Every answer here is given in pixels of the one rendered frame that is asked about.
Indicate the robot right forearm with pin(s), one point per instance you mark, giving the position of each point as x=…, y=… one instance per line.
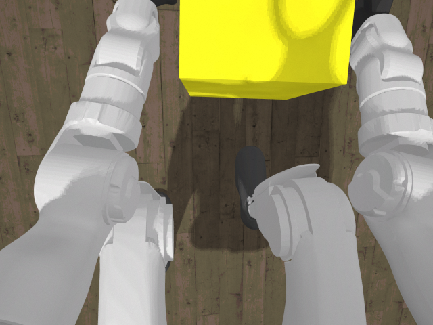
x=392, y=98

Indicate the robot right upper arm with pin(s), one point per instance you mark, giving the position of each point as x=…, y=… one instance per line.
x=394, y=193

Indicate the right robot foot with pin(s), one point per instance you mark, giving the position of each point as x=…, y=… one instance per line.
x=250, y=171

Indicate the robot left upper arm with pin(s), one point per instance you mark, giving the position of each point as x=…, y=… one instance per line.
x=81, y=193

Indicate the robot left forearm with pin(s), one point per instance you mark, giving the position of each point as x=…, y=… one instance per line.
x=116, y=86

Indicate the carton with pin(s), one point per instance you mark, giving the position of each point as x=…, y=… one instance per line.
x=264, y=49

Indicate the right robot hand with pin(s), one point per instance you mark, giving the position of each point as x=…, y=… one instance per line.
x=366, y=8

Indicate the left robot thigh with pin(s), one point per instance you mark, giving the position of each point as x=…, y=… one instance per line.
x=132, y=266

